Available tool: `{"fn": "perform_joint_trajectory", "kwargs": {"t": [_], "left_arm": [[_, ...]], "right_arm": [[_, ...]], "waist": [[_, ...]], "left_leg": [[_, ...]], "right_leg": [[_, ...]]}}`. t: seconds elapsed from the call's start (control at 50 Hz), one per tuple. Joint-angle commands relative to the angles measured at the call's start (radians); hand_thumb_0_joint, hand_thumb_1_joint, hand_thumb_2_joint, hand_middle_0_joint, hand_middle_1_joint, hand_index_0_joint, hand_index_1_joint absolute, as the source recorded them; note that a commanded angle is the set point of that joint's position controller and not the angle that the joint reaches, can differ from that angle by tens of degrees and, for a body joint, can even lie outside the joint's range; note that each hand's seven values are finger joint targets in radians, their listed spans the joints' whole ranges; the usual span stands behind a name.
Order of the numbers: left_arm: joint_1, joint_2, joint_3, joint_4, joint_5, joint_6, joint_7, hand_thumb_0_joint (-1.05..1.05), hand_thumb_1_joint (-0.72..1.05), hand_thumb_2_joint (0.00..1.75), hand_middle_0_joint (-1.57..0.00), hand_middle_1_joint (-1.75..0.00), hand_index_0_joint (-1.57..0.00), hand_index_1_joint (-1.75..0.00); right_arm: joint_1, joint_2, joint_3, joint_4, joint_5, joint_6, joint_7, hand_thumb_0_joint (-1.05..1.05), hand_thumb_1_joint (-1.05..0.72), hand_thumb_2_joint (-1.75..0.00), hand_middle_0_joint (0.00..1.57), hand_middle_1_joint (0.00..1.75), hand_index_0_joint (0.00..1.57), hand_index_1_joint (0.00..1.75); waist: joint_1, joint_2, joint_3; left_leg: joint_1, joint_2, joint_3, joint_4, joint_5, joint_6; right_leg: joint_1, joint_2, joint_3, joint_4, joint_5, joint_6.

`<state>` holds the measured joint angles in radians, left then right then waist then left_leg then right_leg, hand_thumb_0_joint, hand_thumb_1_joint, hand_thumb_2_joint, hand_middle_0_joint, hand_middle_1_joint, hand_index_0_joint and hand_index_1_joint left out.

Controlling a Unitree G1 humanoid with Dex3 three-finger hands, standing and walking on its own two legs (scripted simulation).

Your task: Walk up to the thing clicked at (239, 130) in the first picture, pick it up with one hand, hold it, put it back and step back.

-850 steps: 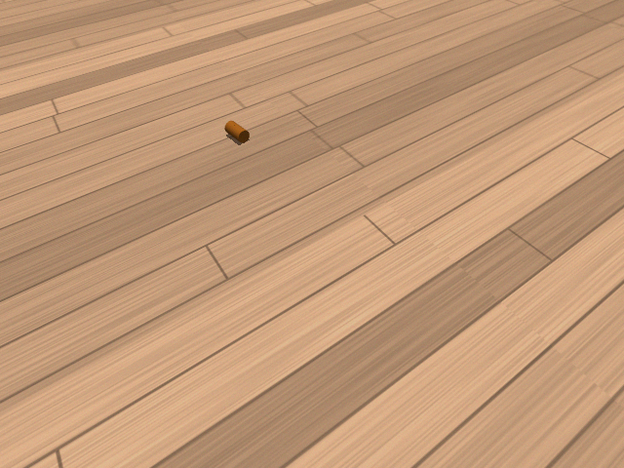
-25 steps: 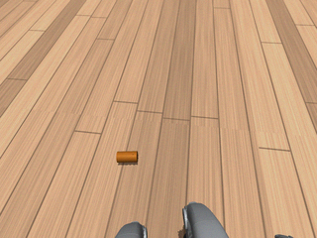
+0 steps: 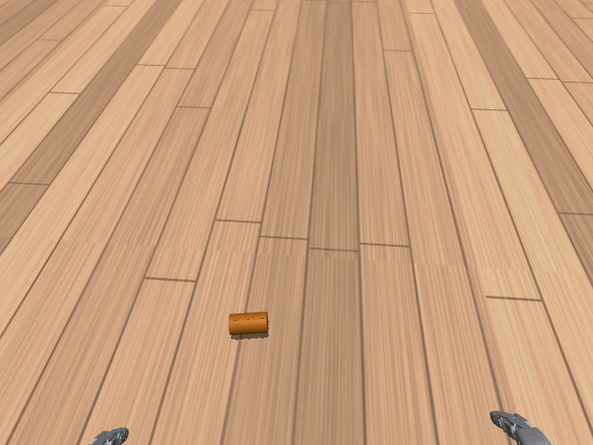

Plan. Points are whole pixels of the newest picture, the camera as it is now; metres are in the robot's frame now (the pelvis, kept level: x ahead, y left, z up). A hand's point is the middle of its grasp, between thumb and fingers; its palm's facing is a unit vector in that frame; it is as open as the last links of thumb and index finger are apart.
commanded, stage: walk up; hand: left
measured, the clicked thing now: (248, 323) +0.59 +0.19 -0.73
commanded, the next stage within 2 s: stand in 1.44 s
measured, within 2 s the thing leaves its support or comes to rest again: neither
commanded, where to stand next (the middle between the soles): +0.10 -0.03 m, yaw +2 degrees
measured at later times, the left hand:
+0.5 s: hand out of the picture +0.09 +0.23 -0.13, palm faces -0.04 -0.94 -0.34, open 7.4 cm
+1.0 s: hand out of the picture +0.13 +0.22 -0.13, palm faces -0.03 -0.94 -0.34, open 7.4 cm
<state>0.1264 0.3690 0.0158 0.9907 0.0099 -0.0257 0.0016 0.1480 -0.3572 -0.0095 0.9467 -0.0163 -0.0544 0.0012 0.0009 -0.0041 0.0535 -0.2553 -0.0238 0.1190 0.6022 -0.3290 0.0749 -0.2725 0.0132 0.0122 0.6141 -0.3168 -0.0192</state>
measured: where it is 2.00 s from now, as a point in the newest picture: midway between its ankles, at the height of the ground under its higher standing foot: outside the picture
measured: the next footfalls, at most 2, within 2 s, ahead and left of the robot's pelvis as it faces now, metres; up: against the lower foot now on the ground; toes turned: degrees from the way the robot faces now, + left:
none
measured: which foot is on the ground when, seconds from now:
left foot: down 0.00-1.00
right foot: down 0.00-1.00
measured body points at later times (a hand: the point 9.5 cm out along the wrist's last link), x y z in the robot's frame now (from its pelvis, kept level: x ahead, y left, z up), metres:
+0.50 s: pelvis +0.00 -0.02 +0.02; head +0.01 -0.03 +0.47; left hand +0.09 +0.28 -0.11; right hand +0.08 -0.32 -0.12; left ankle +0.00 +0.07 -0.73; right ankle +0.01 -0.12 -0.73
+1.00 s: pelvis +0.03 -0.02 +0.02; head +0.03 -0.03 +0.47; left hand +0.13 +0.27 -0.11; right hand +0.11 -0.33 -0.11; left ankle +0.00 +0.07 -0.73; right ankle +0.01 -0.12 -0.73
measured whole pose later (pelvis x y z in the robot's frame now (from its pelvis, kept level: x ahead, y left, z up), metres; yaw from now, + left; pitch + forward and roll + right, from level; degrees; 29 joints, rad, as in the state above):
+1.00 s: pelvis +0.03 -0.02 +0.02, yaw -1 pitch -1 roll +0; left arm 0.06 0.33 0.02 1.16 0.02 -0.01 0.00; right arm 0.08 -0.34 -0.03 1.14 -0.02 -0.03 0.00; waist -0.01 0.01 0.04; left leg -0.06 -0.01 0.12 0.29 -0.20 0.03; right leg -0.09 0.04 0.02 0.31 -0.20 -0.03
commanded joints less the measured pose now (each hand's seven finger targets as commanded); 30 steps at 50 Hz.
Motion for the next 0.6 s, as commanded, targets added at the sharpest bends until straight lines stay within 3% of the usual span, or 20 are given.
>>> {"fn": "perform_joint_trajectory", "kwargs": {"t": [0.0,0.04,0.16,0.24,0.28,0.36,0.46,0.58], "left_arm": [[-0.023,0.189,0.035,-0.020,-0.011,-0.024,0.011,0.00,0.90,0.90,-0.20,-0.30,-0.20,-0.30],[-0.051,0.193,0.027,-0.015,-0.012,-0.021,0.011,0.00,0.90,0.90,-0.20,-0.30,-0.20,-0.30],[-0.090,0.189,0.013,0.033,-0.004,-0.014,0.009,0.00,0.90,0.90,-0.20,-0.30,-0.20,-0.30],[-0.115,0.191,0.013,0.064,-0.001,-0.013,0.008,0.00,0.90,0.90,-0.20,-0.30,-0.20,-0.30],[-0.122,0.191,0.015,0.080,0.001,-0.015,0.007,0.00,0.90,0.90,-0.20,-0.30,-0.20,-0.30],[-0.119,0.193,0.020,0.098,0.001,-0.016,0.005,0.00,0.90,0.90,-0.20,-0.30,-0.20,-0.30],[-0.119,0.187,0.025,0.110,0.002,-0.019,0.007,0.00,0.90,0.90,-0.20,-0.30,-0.20,-0.30],[-0.120,0.178,0.029,0.116,0.003,-0.017,0.009,0.00,0.90,0.90,-0.20,-0.30,-0.20,-0.30]], "right_arm": [[-0.027,-0.241,-0.057,-0.022,0.013,-0.018,-0.020,0.00,-0.90,-0.90,0.20,0.30,0.20,0.30],[-0.039,-0.237,-0.056,-0.009,0.015,-0.015,-0.023,0.00,-0.90,-0.90,0.20,0.30,0.20,0.30],[-0.108,-0.219,-0.050,0.032,0.013,-0.005,-0.015,0.00,-0.90,-0.90,0.20,0.30,0.20,0.30],[-0.137,-0.219,-0.043,0.067,0.008,-0.001,-0.009,0.00,-0.90,-0.90,0.20,0.30,0.20,0.30],[-0.138,-0.210,-0.040,0.083,0.006,-0.002,-0.006,0.00,-0.90,-0.90,0.20,0.30,0.20,0.30],[-0.137,-0.207,-0.037,0.106,0.004,-0.002,-0.002,0.00,-0.90,-0.90,0.20,0.30,0.20,0.30],[-0.119,-0.201,-0.040,0.127,0.002,-0.003,-0.003,0.00,-0.90,-0.90,0.20,0.30,0.20,0.30],[-0.116,-0.192,-0.042,0.135,0.000,-0.001,-0.006,0.00,-0.90,-0.90,0.20,0.30,0.20,0.30]], "waist": [[-0.003,0.091,-0.101],[-0.013,0.092,-0.120],[-0.008,0.023,-0.148],[-0.005,0.001,-0.081],[-0.004,-0.025,-0.057],[-0.002,-0.033,-0.032],[-0.005,-0.026,-0.082],[-0.007,-0.011,-0.078]], "left_leg": [[0.139,0.233,-0.230,-0.214,0.496,-0.056],[0.178,0.215,-0.198,-0.228,0.517,-0.079],[0.218,0.190,-0.158,-0.276,0.312,-0.056],[0.149,0.173,-0.154,-0.332,0.120,-0.047],[0.141,0.161,-0.154,-0.342,0.084,-0.046],[0.167,0.155,-0.149,-0.353,0.065,-0.047],[0.206,0.161,-0.149,-0.353,0.134,-0.050],[0.196,0.163,-0.146,-0.353,0.164,-0.051]], "right_leg": [[0.037,-0.083,0.078,-0.088,0.258,-0.039],[0.052,-0.093,0.083,-0.110,0.310,-0.032],[0.109,-0.110,0.099,-0.200,0.300,-0.022],[0.125,-0.121,0.129,-0.248,0.238,-0.020],[0.116,-0.125,0.147,-0.271,0.224,-0.023],[0.091,-0.132,0.161,-0.320,0.219,-0.019],[0.133,-0.133,0.159,-0.330,0.255,-0.017],[0.144,-0.133,0.148,-0.340,0.291,-0.013]]}}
